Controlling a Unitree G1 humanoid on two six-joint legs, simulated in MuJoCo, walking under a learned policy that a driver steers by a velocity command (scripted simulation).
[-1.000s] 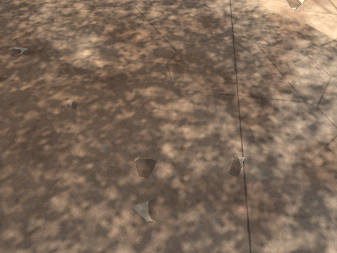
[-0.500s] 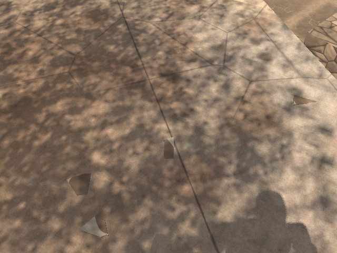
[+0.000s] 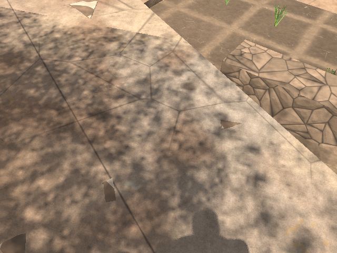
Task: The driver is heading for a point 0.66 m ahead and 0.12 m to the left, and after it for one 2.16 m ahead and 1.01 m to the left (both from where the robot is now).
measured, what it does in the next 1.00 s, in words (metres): walks ahead: right foot, then left foot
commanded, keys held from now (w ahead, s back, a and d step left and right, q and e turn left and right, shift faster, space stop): w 0.44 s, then w+q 0.56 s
